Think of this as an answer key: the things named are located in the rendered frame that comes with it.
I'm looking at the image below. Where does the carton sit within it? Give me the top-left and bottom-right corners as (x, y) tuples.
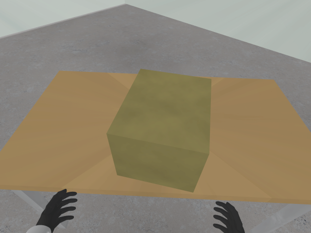
(106, 69), (211, 193)

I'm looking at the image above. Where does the robot left hand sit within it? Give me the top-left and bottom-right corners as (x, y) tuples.
(36, 189), (77, 233)

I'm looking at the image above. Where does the table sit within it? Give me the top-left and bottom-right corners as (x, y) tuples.
(0, 71), (311, 233)

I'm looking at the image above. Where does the robot right hand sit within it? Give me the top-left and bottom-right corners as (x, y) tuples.
(213, 201), (245, 233)

